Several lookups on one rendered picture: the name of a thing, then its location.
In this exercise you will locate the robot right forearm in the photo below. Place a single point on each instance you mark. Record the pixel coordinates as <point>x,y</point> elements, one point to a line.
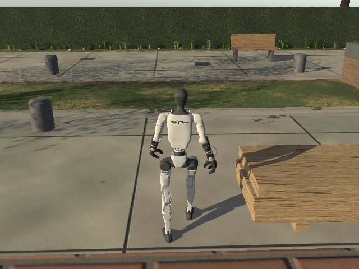
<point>208,151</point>

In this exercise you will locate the robot right hand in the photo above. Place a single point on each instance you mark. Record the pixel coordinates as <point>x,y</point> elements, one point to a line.
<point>213,165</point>

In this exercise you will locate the robot left forearm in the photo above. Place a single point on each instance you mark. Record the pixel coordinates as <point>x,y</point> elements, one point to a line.
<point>154,144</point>

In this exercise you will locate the robot right shin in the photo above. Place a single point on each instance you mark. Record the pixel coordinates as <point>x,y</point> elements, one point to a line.
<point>190,196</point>

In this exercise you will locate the robot left upper arm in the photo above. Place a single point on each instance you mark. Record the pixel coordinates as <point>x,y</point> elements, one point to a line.
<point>159,126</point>

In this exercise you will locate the robot right upper arm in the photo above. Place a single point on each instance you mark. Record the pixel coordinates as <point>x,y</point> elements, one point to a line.
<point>197,118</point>

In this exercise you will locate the robot left hand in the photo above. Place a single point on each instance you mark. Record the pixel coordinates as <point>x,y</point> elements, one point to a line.
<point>154,155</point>

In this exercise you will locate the humanoid robot torso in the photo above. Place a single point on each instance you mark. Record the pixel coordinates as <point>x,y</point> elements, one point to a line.
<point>179,136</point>

